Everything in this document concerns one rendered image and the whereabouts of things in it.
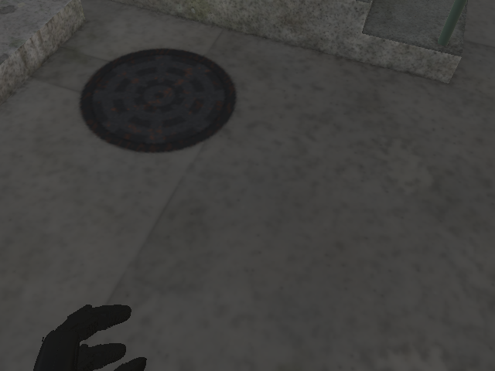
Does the left robot hand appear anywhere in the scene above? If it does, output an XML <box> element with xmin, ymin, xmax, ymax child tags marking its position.
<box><xmin>33</xmin><ymin>305</ymin><xmax>147</xmax><ymax>371</ymax></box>

